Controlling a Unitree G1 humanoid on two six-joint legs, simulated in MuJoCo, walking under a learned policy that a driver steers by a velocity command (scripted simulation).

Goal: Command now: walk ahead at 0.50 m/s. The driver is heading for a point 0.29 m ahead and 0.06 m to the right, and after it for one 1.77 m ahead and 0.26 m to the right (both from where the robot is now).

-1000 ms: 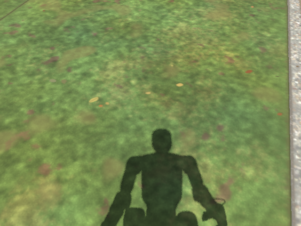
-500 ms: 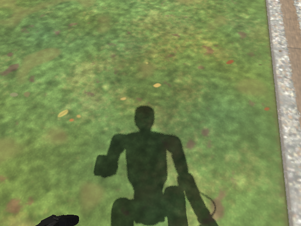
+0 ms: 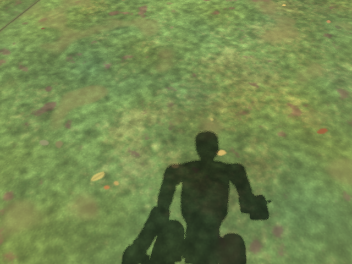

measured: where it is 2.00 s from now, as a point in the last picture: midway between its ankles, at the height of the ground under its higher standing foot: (197, 120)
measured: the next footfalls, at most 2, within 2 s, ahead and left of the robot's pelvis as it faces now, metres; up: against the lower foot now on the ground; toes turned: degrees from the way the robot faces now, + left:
left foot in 0.12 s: +0.26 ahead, +0.14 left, +0.00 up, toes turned +2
right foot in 0.66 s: +0.57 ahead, -0.10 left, +0.00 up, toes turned -3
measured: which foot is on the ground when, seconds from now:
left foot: up 0.00-0.10, down 0.12-0.66, up 0.68-1.00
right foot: down 0.00-0.14, up 0.16-0.64, down 0.66-1.00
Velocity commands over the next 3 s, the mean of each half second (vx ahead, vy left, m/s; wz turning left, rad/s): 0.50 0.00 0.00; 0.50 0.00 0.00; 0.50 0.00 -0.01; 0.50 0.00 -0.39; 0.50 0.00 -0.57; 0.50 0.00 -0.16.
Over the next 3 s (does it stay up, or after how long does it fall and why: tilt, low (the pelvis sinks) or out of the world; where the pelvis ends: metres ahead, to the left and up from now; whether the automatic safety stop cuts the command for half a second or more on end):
stays up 1.63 -0.27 0.00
